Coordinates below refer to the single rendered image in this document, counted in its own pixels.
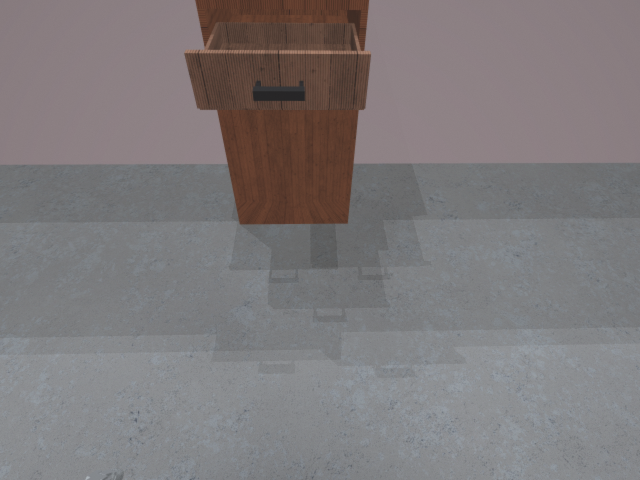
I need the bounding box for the handle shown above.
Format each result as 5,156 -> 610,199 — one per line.
252,81 -> 305,101

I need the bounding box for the drawer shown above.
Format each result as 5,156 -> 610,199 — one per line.
184,22 -> 371,110

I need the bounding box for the cabinet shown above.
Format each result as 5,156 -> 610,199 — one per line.
195,0 -> 369,224

